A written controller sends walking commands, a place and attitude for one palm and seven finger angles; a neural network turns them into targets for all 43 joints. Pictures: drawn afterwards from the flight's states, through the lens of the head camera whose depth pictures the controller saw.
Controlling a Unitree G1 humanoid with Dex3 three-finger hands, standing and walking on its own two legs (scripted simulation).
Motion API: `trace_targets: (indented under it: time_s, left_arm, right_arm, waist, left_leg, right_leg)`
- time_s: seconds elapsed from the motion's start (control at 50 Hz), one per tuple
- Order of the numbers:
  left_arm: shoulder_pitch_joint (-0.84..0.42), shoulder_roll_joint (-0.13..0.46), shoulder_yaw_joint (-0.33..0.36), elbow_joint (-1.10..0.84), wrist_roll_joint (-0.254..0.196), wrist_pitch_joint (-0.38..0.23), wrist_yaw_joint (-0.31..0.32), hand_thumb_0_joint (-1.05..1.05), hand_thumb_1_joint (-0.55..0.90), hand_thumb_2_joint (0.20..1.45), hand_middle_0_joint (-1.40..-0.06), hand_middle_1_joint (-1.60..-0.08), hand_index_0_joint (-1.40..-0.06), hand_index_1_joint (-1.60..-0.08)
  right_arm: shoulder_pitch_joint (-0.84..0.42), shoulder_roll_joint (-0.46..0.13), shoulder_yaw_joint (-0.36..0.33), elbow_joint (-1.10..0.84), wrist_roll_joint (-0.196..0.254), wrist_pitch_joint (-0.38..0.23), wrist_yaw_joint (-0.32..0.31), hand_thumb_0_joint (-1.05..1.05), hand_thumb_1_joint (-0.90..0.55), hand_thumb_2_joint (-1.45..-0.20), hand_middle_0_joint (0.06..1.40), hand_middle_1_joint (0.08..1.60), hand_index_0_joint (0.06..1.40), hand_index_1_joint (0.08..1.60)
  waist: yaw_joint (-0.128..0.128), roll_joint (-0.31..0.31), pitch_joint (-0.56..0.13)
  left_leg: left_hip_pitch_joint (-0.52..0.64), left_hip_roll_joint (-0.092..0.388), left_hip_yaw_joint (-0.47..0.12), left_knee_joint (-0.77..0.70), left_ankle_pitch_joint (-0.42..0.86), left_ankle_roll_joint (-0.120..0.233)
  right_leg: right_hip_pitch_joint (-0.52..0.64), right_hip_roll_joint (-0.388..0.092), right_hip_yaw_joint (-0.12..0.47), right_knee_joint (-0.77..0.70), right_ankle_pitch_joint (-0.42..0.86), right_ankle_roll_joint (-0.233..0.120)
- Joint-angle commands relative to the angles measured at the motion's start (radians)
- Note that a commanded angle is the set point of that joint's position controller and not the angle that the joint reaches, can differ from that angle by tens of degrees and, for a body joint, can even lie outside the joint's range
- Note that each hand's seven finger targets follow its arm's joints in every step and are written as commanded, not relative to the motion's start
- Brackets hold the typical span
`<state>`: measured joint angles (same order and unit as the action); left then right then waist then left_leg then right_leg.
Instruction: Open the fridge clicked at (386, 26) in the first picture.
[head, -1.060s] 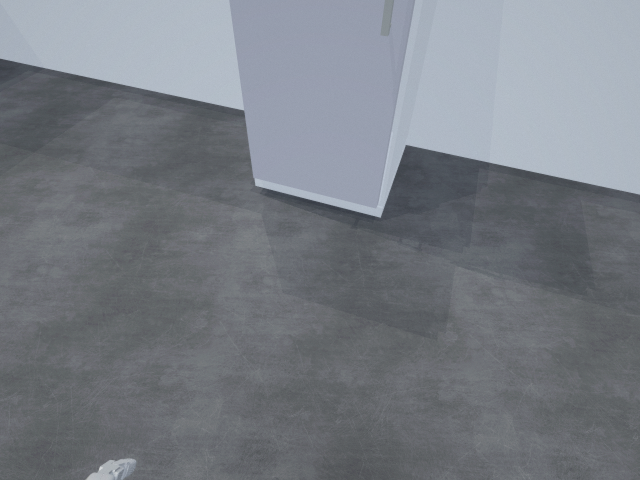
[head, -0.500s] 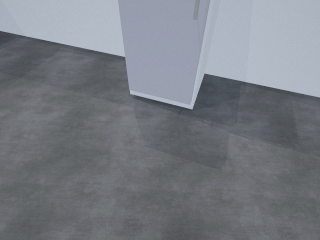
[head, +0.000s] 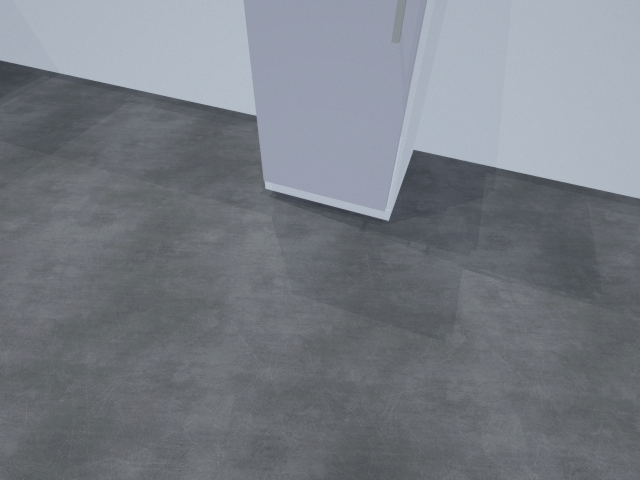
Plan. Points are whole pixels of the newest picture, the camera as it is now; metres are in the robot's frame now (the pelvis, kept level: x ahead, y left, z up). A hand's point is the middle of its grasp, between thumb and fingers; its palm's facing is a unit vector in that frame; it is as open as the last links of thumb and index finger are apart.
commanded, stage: look at it before walking up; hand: right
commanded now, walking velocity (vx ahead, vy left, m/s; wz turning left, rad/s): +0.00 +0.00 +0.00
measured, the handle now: out of the picture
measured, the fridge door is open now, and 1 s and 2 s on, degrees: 0 0 0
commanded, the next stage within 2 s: walk to a spot facing it in 0.38 s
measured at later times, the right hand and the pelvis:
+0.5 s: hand out of the picture +0.07 -0.25 -0.16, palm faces -0.03 +0.94 -0.34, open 7.4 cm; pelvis +0.00 +0.00 +0.00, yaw +0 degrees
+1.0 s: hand out of the picture +0.06 -0.17 -0.18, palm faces -0.08 +0.98 -0.16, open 7.4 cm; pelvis +0.12 +0.00 -0.01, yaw +10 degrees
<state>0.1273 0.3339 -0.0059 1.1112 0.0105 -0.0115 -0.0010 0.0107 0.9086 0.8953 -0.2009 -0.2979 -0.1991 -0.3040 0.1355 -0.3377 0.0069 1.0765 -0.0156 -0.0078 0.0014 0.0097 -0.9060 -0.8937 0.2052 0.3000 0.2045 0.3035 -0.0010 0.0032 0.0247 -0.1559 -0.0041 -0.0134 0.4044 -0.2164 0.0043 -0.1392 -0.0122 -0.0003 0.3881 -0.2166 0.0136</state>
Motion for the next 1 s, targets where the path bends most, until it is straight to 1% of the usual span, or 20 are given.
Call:
trace_targets:
  time_s: [0.0,0.46,0.48,0.5,0.52,0.56,0.6,0.64,0.68,0.72,0.74,0.76,0.78,0.8,0.82,0.84,0.86,0.9,0.92,0.98]
  left_arm:
    - [-0.058,0.204,0.043,-0.067,-0.001,-0.022,0.012,0.0,0.9,0.9,-0.2,-0.3,-0.2,-0.3]
    - [-0.067,0.211,0.042,-0.063,-0.003,-0.022,0.015,0.0,0.9,0.9,-0.2,-0.3,-0.2,-0.3]
    - [-0.039,0.146,0.028,-0.048,0.001,-0.016,0.012,0.0,0.9,0.9,-0.2,-0.3,-0.2,-0.3]
    - [-0.003,0.095,0.017,-0.04,0.005,-0.007,0.011,0.0,0.9,0.9,-0.2,-0.3,-0.2,-0.3]
    - [0.022,0.087,0.019,-0.042,0.008,0.001,0.009,0.0,0.9,0.9,-0.2,-0.3,-0.2,-0.3]
    - [0.037,0.102,0.033,-0.059,0.013,0.009,0.007,0.0,0.9,0.9,-0.2,-0.3,-0.2,-0.3]
    - [0.063,0.118,0.048,-0.083,0.014,0.006,0.008,0.0,0.9,0.9,-0.2,-0.3,-0.2,-0.3]
    - [0.091,0.126,0.06,-0.1,0.012,-0.004,0.01,0.0,0.9,0.9,-0.2,-0.3,-0.2,-0.3]
    - [0.121,0.133,0.071,-0.113,0.01,-0.015,0.013,0.0,0.9,0.9,-0.2,-0.3,-0.2,-0.3]
    - [0.129,0.139,0.083,-0.118,0.006,-0.026,0.014,0.0,0.9,0.9,-0.2,-0.3,-0.2,-0.3]
    - [0.125,0.125,0.083,-0.123,0.006,-0.03,0.014,0.0,0.9,0.9,-0.2,-0.3,-0.2,-0.3]
    - [0.102,0.106,0.08,-0.131,0.007,-0.031,0.014,0.0,0.9,0.9,-0.2,-0.3,-0.2,-0.3]
    - [0.062,0.057,0.073,-0.156,0.003,-0.034,0.013,0.0,0.9,0.9,-0.2,-0.3,-0.2,-0.3]
    - [-0.044,-0.006,0.057,-0.222,0.002,-0.044,0.008,0.0,0.9,0.9,-0.2,-0.3,-0.2,-0.3]
    - [-0.135,0.003,0.052,-0.258,0.009,-0.054,0.011,0.0,0.9,0.9,-0.2,-0.3,-0.2,-0.3]
    - [-0.165,-0.01,0.055,-0.262,0.009,-0.06,0.011,0.0,0.9,0.9,-0.2,-0.3,-0.2,-0.3]
    - [-0.143,-0.019,0.056,-0.254,0.01,-0.06,0.007,0.0,0.9,0.9,-0.2,-0.3,-0.2,-0.3]
    - [-0.106,-0.043,0.059,-0.244,0.007,-0.046,-0.002,0.0,0.9,0.9,-0.2,-0.3,-0.2,-0.3]
    - [-0.094,-0.057,0.061,-0.242,0.004,-0.043,-0.008,0.0,0.9,0.9,-0.2,-0.3,-0.2,-0.3]
    - [-0.08,-0.08,0.061,-0.252,-0.004,-0.037,-0.022,0.0,0.9,0.9,-0.2,-0.3,-0.2,-0.3]
  right_arm:
    - [-0.041,-0.207,-0.041,-0.064,0.005,-0.021,-0.012,0.0,-0.9,-0.9,0.2,0.3,0.2,0.3]
    - [-0.032,-0.208,-0.038,-0.053,0.005,-0.021,-0.013,0.0,-0.9,-0.9,0.2,0.3,0.2,0.3]
    - [-0.002,-0.143,-0.027,-0.037,0.006,-0.012,-0.015,0.0,-0.9,-0.9,0.2,0.3,0.2,0.3]
    - [0.033,-0.097,-0.018,-0.03,0.004,0.002,-0.014,0.0,-0.9,-0.9,0.2,0.3,0.2,0.3]
    - [0.058,-0.087,-0.019,-0.03,-0.001,0.012,-0.01,0.0,-0.9,-0.9,0.2,0.3,0.2,0.3]
    - [0.073,-0.098,-0.033,-0.055,-0.007,0.025,0.004,0.0,-0.9,-0.9,0.2,0.3,0.2,0.3]
    - [0.097,-0.094,-0.048,-0.088,-0.01,0.027,0.014,0.0,-0.9,-0.9,0.2,0.3,0.2,0.3]
    - [0.129,-0.072,-0.056,-0.112,-0.01,0.017,0.02,0.0,-0.9,-0.9,0.2,0.3,0.2,0.3]
    - [0.155,-0.038,-0.062,-0.13,-0.009,0.003,0.025,0.0,-0.9,-0.9,0.2,0.3,0.2,0.3]
    - [0.168,-0.004,-0.066,-0.142,-0.007,-0.009,0.03,0.0,-0.9,-0.9,0.2,0.3,0.2,0.3]
    - [0.187,0.007,-0.069,-0.141,-0.008,-0.016,0.031,0.0,-0.9,-0.9,0.2,0.3,0.2,0.3]
    - [0.254,0.007,-0.074,-0.12,-0.011,-0.022,0.029,0.0,-0.9,-0.9,0.2,0.3,0.2,0.3]
    - [0.351,-0.036,-0.086,-0.087,-0.017,-0.032,0.02,0.0,-0.9,-0.9,0.2,0.3,0.2,0.3]
    - [0.487,-0.115,-0.105,-0.04,-0.015,-0.044,0.003,0.0,-0.9,-0.9,0.2,0.3,0.2,0.3]
    - [0.562,-0.105,-0.099,-0.028,-0.006,-0.047,-0.016,0.0,-0.9,-0.9,0.2,0.3,0.2,0.3]
    - [0.547,-0.075,-0.093,-0.028,-0.01,-0.047,-0.025,0.0,-0.9,-0.9,0.2,0.3,0.2,0.3]
    - [0.505,-0.061,-0.088,-0.038,-0.014,-0.047,-0.029,0.0,-0.9,-0.9,0.2,0.3,0.2,0.3]
    - [0.411,-0.032,-0.084,-0.061,-0.02,-0.054,-0.031,0.0,-0.9,-0.9,0.2,0.3,0.2,0.3]
    - [0.374,-0.028,-0.085,-0.066,-0.021,-0.055,-0.03,0.0,-0.9,-0.9,0.2,0.3,0.2,0.3]
    - [0.332,-0.023,-0.083,-0.065,-0.017,-0.056,-0.025,0.0,-0.9,-0.9,0.2,0.3,0.2,0.3]
  waist:
    - [-0.001,0.004,-0.044]
    - [-0.001,0.002,-0.053]
    - [0.0,0.001,-0.076]
    - [-0.001,0.008,-0.058]
    - [-0.003,0.012,-0.037]
    - [-0.002,0.016,0.062]
    - [-0.001,0.0,0.112]
    - [0.0,-0.025,0.101]
    - [0.002,-0.083,0.078]
    - [-0.006,-0.17,0.07]
    - [-0.02,-0.153,0.068]
    - [-0.052,-0.086,0.06]
    - [-0.092,0.132,0.039]
    - [-0.14,0.404,0.051]
    - [-0.174,0.309,0.059]
    - [-0.154,0.13,0.079]
    - [-0.115,0.059,0.065]
    - [-0.059,0.072,0.058]
    - [-0.042,0.095,0.067]
    - [-0.014,0.141,0.083]
  left_leg:
    - [-0.006,0.124,-0.107,-0.082,0.112,0.03]
    - [0.012,0.125,-0.099,-0.082,0.177,0.026]
    - [0.017,0.121,-0.099,-0.08,0.132,0.019]
    - [-0.005,0.11,-0.104,-0.068,0.031,0.016]
    - [-0.041,0.098,-0.124,-0.072,-0.105,0.021]
    - [-0.135,0.073,-0.159,-0.072,-0.311,0.037]
    - [-0.21,0.044,-0.17,-0.024,-0.369,0.051]
    - [-0.258,0.017,-0.164,0.059,-0.35,0.059]
    - [-0.292,-0.021,-0.107,0.172,-0.286,0.053]
    - [-0.312,-0.032,-0.017,0.268,-0.197,0.037]
    - [-0.261,-0.021,0.002,0.248,-0.18,0.035]
    - [-0.145,-0.01,-0.033,0.175,-0.131,0.05]
    - [0.042,0.098,-0.247,0.053,-0.026,0.108]
    - [0.23,0.288,-0.61,-0.094,0.198,0.217]
    - [0.286,0.341,-0.719,-0.095,0.409,0.29]
    - [0.316,0.328,-0.662,-0.055,0.488,0.316]
    - [0.294,0.308,-0.569,-0.034,0.43,0.292]
    - [0.173,0.276,-0.478,-0.078,0.31,0.254]
    - [0.113,0.255,-0.435,-0.099,0.276,0.239]
    - [-0.034,0.188,-0.326,-0.143,0.217,0.18]
  right_leg:
    - [-0.002,-0.104,0.088,-0.059,0.115,-0.04]
    - [0.027,-0.112,0.086,-0.071,0.159,-0.041]
    - [0.04,-0.112,0.068,-0.063,0.118,-0.031]
    - [0.032,-0.108,0.048,-0.045,0.028,-0.023]
    - [0.014,-0.104,0.04,-0.032,-0.097,-0.024]
    - [-0.062,-0.106,0.043,-0.04,-0.318,-0.034]
    - [-0.087,-0.127,0.066,-0.036,-0.409,-0.055]
    - [-0.059,-0.166,0.106,-0.016,-0.426,-0.084]
    - [-0.027,-0.222,0.15,-0.027,-0.409,-0.113]
    - [0.006,-0.294,0.182,-0.025,-0.303,-0.145]
    - [-0.018,-0.294,0.142,0.039,-0.2,-0.142]
    - [-0.1,-0.244,0.065,0.175,-0.13,-0.107]
    - [-0.293,-0.131,-0.083,0.447,-0.09,-0.039]
    - [-0.598,-0.012,-0.154,0.712,-0.36,0.01]
    - [-0.707,-0.038,-0.044,0.809,-0.41,0.01]
    - [-0.748,-0.065,-0.018,0.85,-0.347,0.015]
    - [-0.729,-0.091,-0.008,0.825,-0.314,0.015]
    - [-0.635,-0.104,-0.017,0.716,-0.267,0.029]
    - [-0.577,-0.102,-0.027,0.658,-0.234,0.031]
    - [-0.409,-0.069,-0.064,0.486,-0.092,0.024]
